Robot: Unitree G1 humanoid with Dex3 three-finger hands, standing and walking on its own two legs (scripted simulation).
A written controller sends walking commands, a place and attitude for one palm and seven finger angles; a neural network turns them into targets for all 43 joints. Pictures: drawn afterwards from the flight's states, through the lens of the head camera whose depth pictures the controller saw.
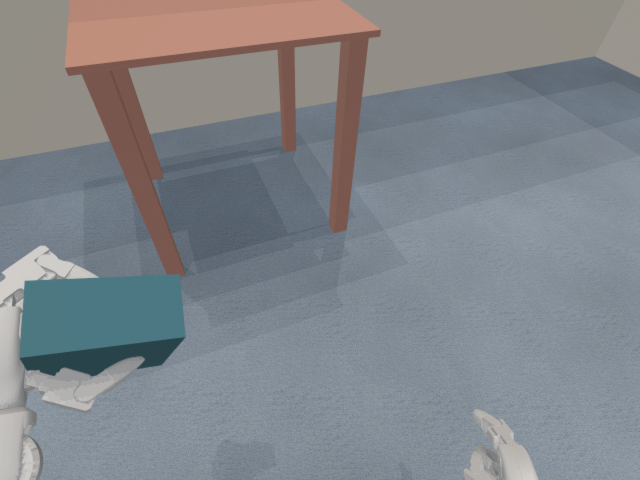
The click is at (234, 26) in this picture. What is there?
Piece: table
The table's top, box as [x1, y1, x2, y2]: [65, 0, 380, 75]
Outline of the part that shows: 65,68 68,75 379,36 380,29 340,0 70,0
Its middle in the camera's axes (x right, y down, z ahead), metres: -0.36 -0.76 +1.25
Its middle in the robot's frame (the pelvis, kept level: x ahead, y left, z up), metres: +1.43 +0.44 +0.07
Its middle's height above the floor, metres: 0.84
